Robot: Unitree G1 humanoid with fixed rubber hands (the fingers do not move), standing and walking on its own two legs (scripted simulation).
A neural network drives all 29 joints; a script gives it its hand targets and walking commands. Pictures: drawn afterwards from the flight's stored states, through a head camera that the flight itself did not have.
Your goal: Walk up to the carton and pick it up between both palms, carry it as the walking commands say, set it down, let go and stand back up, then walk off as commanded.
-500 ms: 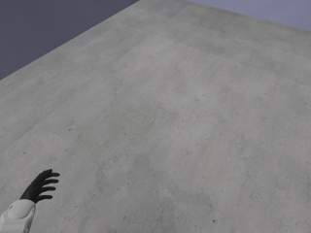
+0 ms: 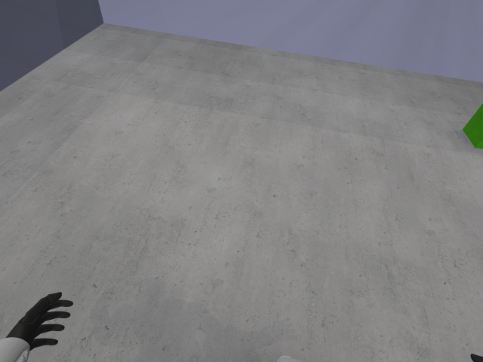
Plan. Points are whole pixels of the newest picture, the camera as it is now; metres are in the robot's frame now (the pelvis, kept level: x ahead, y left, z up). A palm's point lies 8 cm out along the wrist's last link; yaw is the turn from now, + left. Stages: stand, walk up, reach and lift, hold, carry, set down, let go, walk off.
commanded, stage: walk up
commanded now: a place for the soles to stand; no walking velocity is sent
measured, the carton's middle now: out of the picture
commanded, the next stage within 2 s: none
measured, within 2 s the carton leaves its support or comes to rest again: neither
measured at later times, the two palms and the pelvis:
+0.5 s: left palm (140, 245) +0.39 +0.20 -0.11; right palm (472, 273) +0.28 -0.48 -0.05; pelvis +0.25 -0.11 -0.01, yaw -12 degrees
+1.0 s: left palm (246, 143) +0.69 -0.05 -0.06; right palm out of the picture +0.40 -0.68 -0.08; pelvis +0.45 -0.32 +0.00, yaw -19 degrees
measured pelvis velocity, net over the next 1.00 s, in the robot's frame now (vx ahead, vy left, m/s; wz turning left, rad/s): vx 0.45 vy -0.32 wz -0.33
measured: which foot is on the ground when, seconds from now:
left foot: down 0.00-0.08, up 0.10-0.40, down 0.42-0.84, up 0.86-1.00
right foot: up 0.00-0.04, down 0.06-0.42, up 0.44-0.80, down 0.82-1.00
